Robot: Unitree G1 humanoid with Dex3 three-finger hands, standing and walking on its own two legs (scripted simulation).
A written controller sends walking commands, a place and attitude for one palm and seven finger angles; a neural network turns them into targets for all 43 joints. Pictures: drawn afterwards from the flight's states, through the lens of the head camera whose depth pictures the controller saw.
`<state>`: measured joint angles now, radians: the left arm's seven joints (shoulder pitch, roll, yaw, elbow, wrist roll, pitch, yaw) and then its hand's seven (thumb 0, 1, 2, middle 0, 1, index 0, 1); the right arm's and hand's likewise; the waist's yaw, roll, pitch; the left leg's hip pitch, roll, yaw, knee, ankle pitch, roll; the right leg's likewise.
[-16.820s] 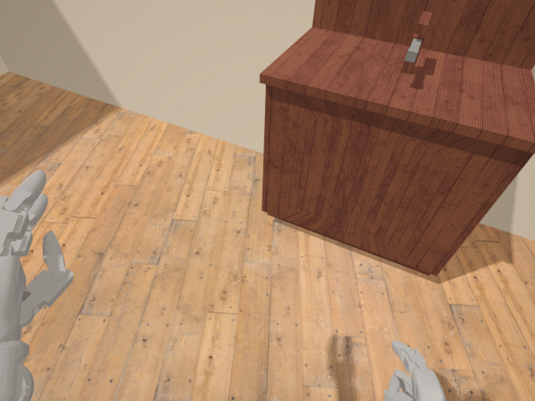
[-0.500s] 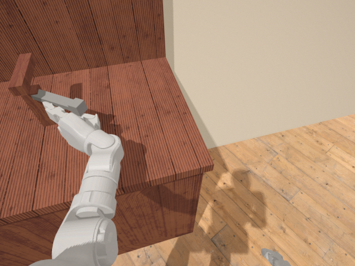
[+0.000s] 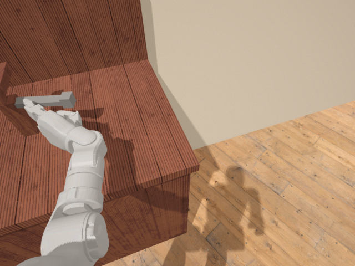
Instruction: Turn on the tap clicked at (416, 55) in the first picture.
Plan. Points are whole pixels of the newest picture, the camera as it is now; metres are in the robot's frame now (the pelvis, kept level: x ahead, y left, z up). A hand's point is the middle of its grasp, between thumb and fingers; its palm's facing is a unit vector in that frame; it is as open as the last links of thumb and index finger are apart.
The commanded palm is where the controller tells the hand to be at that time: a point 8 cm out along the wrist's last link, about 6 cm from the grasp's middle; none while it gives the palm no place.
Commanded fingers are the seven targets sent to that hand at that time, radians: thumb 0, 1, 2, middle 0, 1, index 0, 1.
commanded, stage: lift the hand up off the lever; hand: left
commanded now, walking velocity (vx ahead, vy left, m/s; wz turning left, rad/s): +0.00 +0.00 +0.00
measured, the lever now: (67, 99) +0.48 +0.27 +0.13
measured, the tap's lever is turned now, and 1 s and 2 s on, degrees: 74 74 74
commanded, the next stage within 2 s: none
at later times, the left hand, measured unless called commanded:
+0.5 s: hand (73, 111) +0.42 +0.24 +0.14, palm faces +0.83 -0.56 -0.07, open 7.8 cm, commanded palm +0.36 +0.25 +0.14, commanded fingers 0.00 0.90 0.90 -0.15 -0.15 -0.15 -0.15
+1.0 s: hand (74, 109) +0.41 +0.22 +0.16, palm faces +0.82 -0.57 -0.07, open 7.8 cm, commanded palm +0.35 +0.24 +0.16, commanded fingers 0.00 0.90 0.90 -0.15 -0.15 -0.15 -0.15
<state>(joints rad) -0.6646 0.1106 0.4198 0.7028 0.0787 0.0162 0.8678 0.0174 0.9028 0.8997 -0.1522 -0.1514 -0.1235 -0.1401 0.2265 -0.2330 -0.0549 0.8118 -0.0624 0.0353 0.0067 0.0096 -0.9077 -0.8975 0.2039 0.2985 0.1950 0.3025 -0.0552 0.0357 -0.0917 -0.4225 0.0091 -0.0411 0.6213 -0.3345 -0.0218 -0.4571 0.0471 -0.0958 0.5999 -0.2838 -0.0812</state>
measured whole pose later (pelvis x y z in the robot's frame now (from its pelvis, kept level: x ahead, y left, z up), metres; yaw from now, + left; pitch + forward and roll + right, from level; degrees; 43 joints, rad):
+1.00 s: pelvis +0.01 +0.00 +0.01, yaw +1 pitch +3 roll +0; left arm -0.60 0.02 0.28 0.44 0.02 0.26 0.84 0.02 0.90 0.90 -0.15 -0.15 -0.15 -0.15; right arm 0.12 -0.20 -0.03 0.80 -0.04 0.04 -0.01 0.01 -0.91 -0.90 0.20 0.30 0.20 0.30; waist 0.02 0.04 -0.06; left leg -0.25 0.00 -0.04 0.50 -0.29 -0.02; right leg -0.29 0.04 -0.10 0.50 -0.25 -0.07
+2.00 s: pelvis +0.01 +0.01 +0.02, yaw +1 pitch -1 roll +0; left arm -0.58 0.03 0.23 0.29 -0.02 0.41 0.78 0.02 0.91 0.90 -0.15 -0.15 -0.15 -0.15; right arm 0.03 -0.20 0.00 0.81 0.00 0.02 -0.02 0.01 -0.91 -0.90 0.20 0.30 0.20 0.30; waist 0.07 0.04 -0.04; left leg -0.15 -0.01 -0.05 0.42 -0.26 -0.01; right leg -0.18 0.03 -0.10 0.42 -0.23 -0.06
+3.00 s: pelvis -0.01 +0.02 +0.02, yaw -2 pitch -6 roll +0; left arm 0.18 0.32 0.21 -0.18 -0.09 -0.10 0.13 0.02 0.90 0.90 -0.19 -0.26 -0.19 -0.25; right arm 0.14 -0.21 0.01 0.66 0.01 0.00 -0.04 0.01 -0.91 -0.90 0.21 0.30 0.20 0.30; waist 0.05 0.07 0.06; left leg -0.02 0.00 0.00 0.34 -0.22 0.01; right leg -0.06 0.05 -0.05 0.31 -0.15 -0.05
